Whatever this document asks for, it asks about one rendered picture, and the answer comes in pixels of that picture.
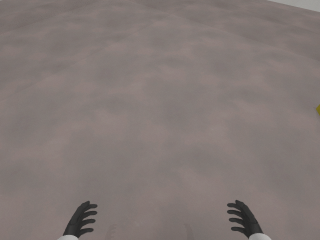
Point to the right robot hand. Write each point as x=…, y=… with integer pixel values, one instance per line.
x=250, y=224

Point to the left robot hand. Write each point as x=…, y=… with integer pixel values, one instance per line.
x=76, y=222

